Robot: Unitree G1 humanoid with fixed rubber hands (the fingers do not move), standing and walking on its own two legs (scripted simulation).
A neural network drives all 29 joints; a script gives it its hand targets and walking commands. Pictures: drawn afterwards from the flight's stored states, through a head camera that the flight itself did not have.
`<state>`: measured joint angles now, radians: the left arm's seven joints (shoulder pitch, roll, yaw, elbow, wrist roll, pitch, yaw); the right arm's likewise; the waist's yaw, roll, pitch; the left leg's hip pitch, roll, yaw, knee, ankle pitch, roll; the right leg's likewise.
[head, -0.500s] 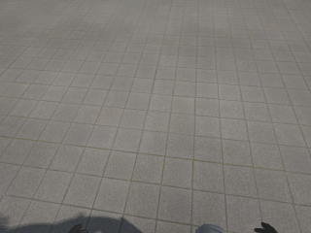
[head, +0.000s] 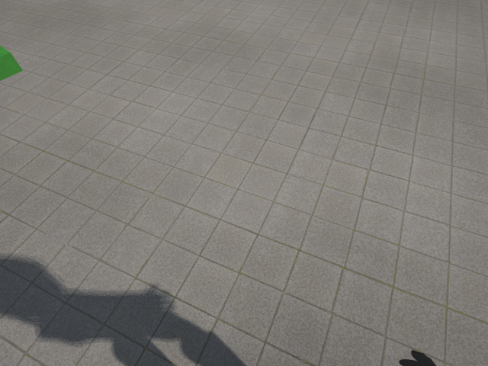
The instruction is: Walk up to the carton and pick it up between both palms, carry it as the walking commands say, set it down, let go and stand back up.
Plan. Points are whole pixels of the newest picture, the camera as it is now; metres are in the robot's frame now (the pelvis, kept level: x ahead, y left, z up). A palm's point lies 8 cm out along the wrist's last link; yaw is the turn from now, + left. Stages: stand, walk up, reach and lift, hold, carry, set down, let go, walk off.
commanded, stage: walk up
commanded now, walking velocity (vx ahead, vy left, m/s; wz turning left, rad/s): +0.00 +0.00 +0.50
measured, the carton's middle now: out of the picture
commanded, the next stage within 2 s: none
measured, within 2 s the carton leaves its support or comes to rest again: neither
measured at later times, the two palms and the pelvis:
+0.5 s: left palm out of the picture -0.02 +0.24 -0.10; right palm out of the picture +0.14 -0.25 -0.12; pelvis -0.01 -0.02 +0.01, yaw +14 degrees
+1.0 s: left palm out of the picture +0.02 +0.38 -0.11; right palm (309, 309) +0.24 -0.08 -0.11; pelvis +0.09 +0.12 +0.02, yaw +26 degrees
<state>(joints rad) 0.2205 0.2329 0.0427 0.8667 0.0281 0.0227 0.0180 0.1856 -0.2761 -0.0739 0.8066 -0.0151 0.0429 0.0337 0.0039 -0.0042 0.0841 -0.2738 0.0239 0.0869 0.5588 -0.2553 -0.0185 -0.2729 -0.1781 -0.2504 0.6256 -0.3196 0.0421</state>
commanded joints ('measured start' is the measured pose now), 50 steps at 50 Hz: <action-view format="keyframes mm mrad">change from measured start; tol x32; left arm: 1 -44 77 15 -121 -22 1 2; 50 -54 127 23 -48 10 -59 -76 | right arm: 1 112 -222 -57 -38 -24 -10 -21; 33 -248 -25 29 -42 -5 -18 88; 42 325 -295 -29 110 -27 -65 -1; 50 129 -104 -2 106 6 -127 -25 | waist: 1 -63 308 -114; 15 21 195 -79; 19 94 -308 -61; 39 19 -113 -56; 42 -180 393 -124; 50 5 98 -26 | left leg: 1 244 357 -517 -239 450 185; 16 -32 131 -328 -127 284 117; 19 -331 -56 -95 416 -308 -12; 23 -419 40 -129 687 -86 -30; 39 93 -29 95 -65 -77 23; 43 404 389 -671 -452 -693 201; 50 247 212 -242 -374 222 179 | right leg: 1 -348 91 62 298 -254 54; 16 84 126 127 -115 41 20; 19 120 -353 546 -411 59 -174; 23 109 -234 460 -497 -510 -121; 32 77 -222 162 -569 -306 -81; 39 -15 -171 27 -316 -233 -88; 42 -686 85 56 508 -335 -9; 50 -410 16 180 414 118 52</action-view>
